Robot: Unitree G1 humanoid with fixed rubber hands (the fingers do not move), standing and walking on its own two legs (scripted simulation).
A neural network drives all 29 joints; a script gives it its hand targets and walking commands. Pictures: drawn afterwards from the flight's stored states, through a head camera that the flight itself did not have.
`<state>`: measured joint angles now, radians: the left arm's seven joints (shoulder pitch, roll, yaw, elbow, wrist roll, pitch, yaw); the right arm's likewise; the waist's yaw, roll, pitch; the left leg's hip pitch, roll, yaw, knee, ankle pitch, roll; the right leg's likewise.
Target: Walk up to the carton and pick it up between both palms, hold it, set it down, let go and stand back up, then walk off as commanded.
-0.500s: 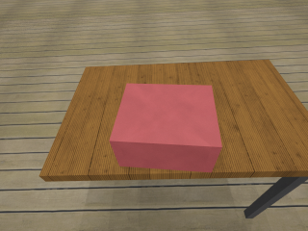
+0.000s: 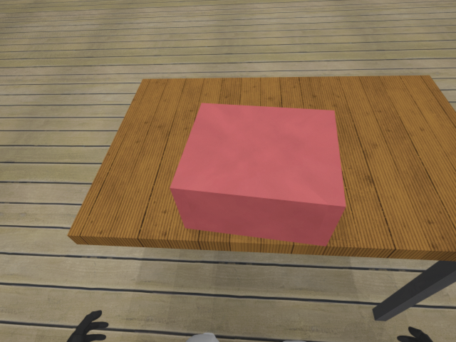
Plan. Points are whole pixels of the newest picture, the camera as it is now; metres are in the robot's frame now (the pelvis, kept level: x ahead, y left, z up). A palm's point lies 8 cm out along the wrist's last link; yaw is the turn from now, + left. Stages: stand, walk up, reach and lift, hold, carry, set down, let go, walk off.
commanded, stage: reach and lift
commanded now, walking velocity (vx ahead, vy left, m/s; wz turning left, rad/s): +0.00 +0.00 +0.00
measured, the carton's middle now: (259, 169) +0.43 -0.03 +0.03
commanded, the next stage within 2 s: none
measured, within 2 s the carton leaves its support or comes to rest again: neither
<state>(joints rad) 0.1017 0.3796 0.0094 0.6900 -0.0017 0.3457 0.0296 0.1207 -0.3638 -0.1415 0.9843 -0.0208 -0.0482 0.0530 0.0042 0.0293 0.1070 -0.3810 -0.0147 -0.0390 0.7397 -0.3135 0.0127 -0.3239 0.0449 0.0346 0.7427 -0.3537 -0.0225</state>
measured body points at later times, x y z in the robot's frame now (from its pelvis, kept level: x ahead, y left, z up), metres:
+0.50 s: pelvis +0.02 +0.00 +0.02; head +0.04 +0.03 +0.47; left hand +0.20 +0.28 -0.05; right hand +0.14 -0.29 -0.05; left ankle +0.06 +0.13 -0.71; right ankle +0.02 -0.11 -0.71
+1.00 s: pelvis -0.01 +0.01 +0.03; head +0.00 +0.03 +0.48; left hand +0.21 +0.26 +0.02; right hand +0.16 -0.26 +0.02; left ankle +0.06 +0.13 -0.71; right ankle +0.02 -0.11 -0.71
